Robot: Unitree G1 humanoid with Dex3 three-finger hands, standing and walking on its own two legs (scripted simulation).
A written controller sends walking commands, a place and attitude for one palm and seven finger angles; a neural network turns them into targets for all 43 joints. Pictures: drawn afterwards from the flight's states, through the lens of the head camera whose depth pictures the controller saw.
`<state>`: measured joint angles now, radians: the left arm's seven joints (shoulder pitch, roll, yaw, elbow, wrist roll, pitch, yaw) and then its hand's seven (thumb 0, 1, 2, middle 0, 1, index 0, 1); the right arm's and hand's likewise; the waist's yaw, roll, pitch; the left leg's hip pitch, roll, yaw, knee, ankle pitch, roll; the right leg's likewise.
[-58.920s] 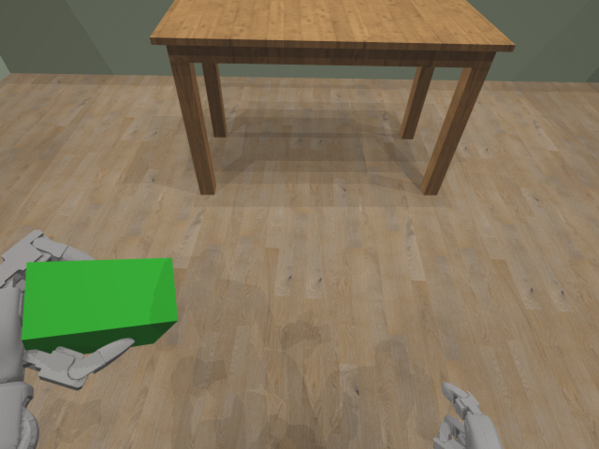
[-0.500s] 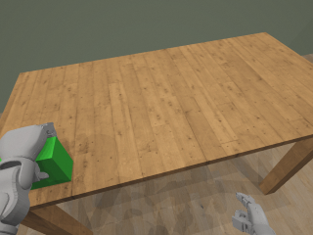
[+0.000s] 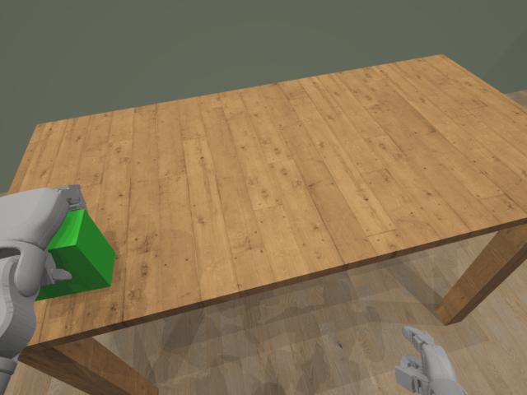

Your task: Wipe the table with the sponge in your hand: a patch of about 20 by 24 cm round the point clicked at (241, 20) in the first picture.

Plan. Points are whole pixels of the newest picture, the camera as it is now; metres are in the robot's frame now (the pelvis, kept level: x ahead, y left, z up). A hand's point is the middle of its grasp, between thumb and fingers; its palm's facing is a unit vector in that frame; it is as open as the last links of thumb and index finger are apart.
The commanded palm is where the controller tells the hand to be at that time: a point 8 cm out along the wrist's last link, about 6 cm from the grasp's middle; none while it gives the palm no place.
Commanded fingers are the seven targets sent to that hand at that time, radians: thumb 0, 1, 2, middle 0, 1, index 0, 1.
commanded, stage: lift the sponge slowly off the table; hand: left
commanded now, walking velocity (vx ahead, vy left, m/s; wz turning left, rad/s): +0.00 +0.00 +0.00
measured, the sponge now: (63, 263) +0.25 +0.36 +0.07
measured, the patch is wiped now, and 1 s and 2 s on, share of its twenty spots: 1.00 1.00 1.00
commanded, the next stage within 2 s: bring the sponge back beside the body in 0.96 s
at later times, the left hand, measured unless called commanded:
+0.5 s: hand (44, 216) +0.27 +0.35 +0.16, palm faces +0.06 +0.00 -1.00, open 10.2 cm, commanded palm +0.23 +0.35 +0.22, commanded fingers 0.00 0.10 1.30 -1.20 -1.60 -1.20 -1.60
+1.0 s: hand (26, 200) +0.27 +0.35 +0.19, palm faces +0.10 +0.00 -1.00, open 10.2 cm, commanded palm +0.23 +0.35 +0.24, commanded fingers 0.00 0.10 1.30 -1.20 -1.60 -1.20 -1.60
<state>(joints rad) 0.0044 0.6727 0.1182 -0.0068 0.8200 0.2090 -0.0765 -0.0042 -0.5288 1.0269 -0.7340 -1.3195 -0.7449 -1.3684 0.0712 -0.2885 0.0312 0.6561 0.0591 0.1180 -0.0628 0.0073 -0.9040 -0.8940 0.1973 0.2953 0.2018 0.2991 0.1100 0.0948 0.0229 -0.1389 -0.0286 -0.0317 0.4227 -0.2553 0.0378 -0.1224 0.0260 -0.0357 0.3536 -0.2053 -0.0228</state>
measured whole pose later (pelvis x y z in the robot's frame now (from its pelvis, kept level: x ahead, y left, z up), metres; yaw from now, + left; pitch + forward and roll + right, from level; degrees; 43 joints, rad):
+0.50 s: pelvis -0.01 +0.00 +0.00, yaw +0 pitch -2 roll -1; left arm -0.10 0.71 0.12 0.00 0.80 0.24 -0.13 0.00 -0.53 1.03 -0.73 -1.32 -0.75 -1.37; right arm 0.06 -0.29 0.05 0.65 0.06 0.11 -0.06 0.01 -0.90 -0.89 0.20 0.30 0.20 0.30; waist 0.11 0.10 0.03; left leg -0.13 -0.03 -0.03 0.41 -0.24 0.04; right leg -0.12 0.02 -0.03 0.34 -0.19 -0.02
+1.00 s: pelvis -0.01 +0.01 +0.00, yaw +0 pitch -2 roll -1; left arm -0.14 0.75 0.13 -0.07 0.78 0.31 -0.19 0.00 -0.53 1.03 -0.73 -1.32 -0.75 -1.37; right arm 0.04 -0.28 0.06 0.63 0.06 0.11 -0.05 0.01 -0.90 -0.89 0.20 0.30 0.20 0.30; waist 0.13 0.11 0.02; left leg -0.14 -0.04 -0.03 0.40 -0.23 0.04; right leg -0.13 0.02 -0.03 0.34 -0.19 -0.01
